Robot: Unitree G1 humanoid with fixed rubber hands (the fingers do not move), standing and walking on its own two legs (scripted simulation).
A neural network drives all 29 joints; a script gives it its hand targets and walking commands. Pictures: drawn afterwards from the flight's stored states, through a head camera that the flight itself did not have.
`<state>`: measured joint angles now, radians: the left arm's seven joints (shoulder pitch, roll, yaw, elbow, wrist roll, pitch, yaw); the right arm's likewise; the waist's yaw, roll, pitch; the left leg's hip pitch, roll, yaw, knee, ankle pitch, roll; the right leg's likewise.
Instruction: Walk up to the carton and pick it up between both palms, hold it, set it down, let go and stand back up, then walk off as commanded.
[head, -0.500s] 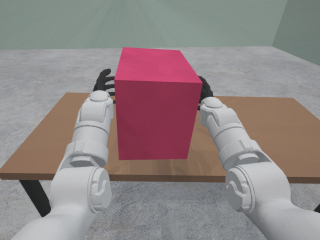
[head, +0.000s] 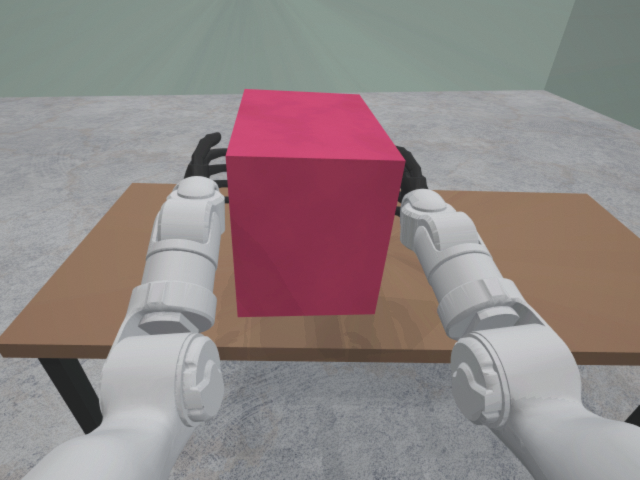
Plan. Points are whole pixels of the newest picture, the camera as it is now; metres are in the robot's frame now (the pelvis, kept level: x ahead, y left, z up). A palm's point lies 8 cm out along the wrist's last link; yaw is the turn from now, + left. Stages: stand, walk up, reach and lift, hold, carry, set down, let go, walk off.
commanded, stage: hold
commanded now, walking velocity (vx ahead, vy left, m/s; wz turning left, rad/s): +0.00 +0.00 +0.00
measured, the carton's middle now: (305, 193) +0.44 +0.05 +0.21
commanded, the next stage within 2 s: none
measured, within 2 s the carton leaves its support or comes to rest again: neither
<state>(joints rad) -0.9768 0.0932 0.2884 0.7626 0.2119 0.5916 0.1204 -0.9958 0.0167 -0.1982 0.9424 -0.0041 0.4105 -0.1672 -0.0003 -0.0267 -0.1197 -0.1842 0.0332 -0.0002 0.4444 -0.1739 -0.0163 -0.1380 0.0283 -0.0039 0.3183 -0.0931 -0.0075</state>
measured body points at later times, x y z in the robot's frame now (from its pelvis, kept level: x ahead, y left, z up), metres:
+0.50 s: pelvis +0.00 +0.00 +0.00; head -0.08 +0.02 +0.44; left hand +0.40 +0.18 +0.25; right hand +0.40 -0.09 +0.23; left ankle +0.05 +0.12 -0.74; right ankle +0.06 -0.12 -0.74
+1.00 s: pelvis +0.00 +0.00 +0.00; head -0.08 +0.02 +0.44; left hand +0.40 +0.18 +0.25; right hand +0.40 -0.09 +0.23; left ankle +0.05 +0.12 -0.74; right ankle +0.06 -0.12 -0.74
